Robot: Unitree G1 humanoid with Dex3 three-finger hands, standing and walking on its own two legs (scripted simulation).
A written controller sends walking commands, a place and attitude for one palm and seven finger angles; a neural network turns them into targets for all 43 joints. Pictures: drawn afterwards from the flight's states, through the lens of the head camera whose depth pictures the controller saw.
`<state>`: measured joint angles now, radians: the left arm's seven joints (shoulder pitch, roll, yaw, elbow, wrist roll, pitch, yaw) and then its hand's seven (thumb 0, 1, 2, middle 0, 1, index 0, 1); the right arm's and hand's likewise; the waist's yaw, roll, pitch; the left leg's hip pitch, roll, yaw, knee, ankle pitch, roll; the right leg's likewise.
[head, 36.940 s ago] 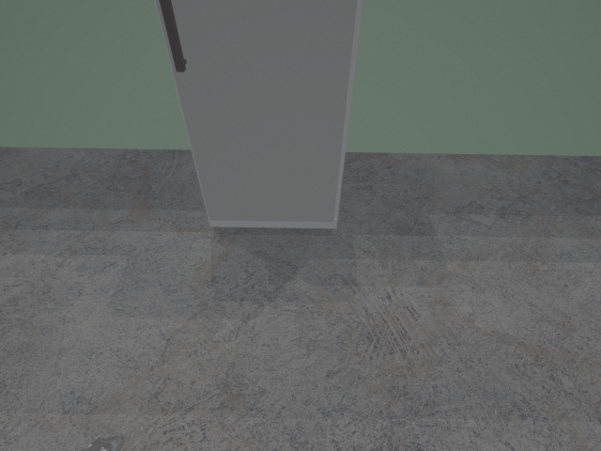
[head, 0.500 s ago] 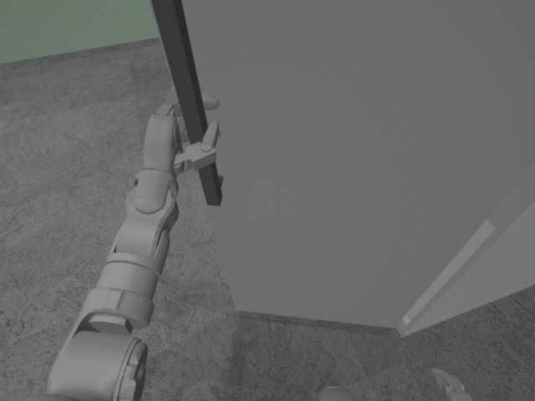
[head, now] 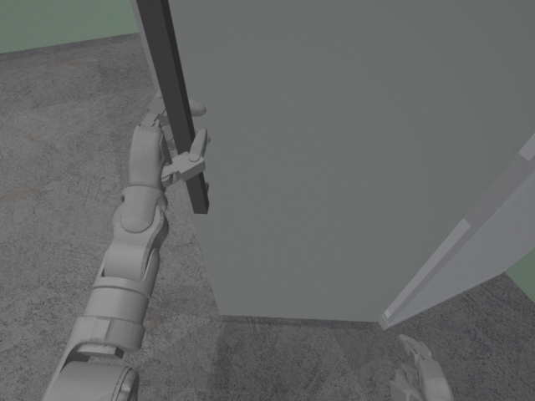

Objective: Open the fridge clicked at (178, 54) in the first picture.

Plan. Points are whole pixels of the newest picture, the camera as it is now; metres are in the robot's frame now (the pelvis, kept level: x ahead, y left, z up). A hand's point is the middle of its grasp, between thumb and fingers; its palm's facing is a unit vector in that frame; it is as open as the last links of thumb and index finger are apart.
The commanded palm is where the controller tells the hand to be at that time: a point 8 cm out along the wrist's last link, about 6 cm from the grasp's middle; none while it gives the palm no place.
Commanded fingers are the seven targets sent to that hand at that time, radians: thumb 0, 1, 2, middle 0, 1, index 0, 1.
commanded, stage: stop walking and hold the door back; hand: left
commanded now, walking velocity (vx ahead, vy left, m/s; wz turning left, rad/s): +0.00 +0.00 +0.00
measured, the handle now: (184, 112) +0.44 +0.13 +0.20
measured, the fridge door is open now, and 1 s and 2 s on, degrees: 65 63 62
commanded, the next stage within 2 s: loosen the grip on the handle in 0.20 s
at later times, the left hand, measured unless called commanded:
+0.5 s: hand (192, 152) +0.40 +0.11 +0.17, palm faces -0.01 -1.00 -0.08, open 8.0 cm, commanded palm +0.37 +0.16 +0.16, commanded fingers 0.00 -0.43 0.26 -0.44 -1.38 -0.44 -1.38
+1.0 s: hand (195, 156) +0.40 +0.11 +0.16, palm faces -0.01 -0.99 -0.11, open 14.5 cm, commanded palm +0.39 +0.17 +0.15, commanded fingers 0.00 -0.55 0.20 -0.25 -1.15 -0.25 -1.15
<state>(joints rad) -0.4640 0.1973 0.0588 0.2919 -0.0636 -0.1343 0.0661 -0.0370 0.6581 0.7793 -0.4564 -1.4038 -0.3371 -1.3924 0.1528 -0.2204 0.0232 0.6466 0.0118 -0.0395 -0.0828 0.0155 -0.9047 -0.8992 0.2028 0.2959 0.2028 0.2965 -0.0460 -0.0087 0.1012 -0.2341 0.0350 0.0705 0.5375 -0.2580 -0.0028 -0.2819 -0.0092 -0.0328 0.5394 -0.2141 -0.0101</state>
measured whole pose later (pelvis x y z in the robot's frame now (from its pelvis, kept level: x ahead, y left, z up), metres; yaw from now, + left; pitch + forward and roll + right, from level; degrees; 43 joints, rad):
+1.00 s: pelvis +0.02 +0.00 +0.00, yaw +0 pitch +2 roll +1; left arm -0.47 0.20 0.06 0.48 -0.08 -0.30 0.00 -0.01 -0.55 0.21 -0.36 -1.22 -0.27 -1.17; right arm 0.27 -0.25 0.01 0.68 0.03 -0.13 -0.02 0.02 -0.90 -0.90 0.20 0.30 0.20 0.30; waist -0.03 0.00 -0.03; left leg -0.31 0.03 0.07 0.56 -0.28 0.00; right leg -0.37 -0.01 -0.03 0.57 -0.24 -0.01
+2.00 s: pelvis +0.02 +0.01 +0.00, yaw +1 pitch -1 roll +0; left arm -0.07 0.23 0.08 0.05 -0.13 -0.20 -0.10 -0.02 -0.56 0.20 -0.26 -1.15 -0.26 -1.15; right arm 0.23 -0.22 0.05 0.60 0.03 -0.12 -0.04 0.02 -0.90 -0.90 0.20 0.30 0.20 0.30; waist 0.03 0.02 -0.04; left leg -0.27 0.02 0.06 0.60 -0.32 0.01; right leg -0.31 -0.02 -0.04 0.60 -0.28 0.00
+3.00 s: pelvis +0.04 +0.01 +0.00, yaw +3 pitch -5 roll +0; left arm 0.29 0.28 0.17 -0.39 -0.13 0.15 0.05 -0.02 -0.42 0.27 -0.25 -1.07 -0.25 -1.07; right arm 0.17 -0.21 0.08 0.60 0.00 -0.13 -0.08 0.02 -0.90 -0.90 0.20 0.30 0.20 0.30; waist 0.08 0.04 -0.02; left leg -0.12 0.02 0.02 0.50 -0.30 0.00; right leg -0.14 -0.02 -0.07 0.48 -0.26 0.00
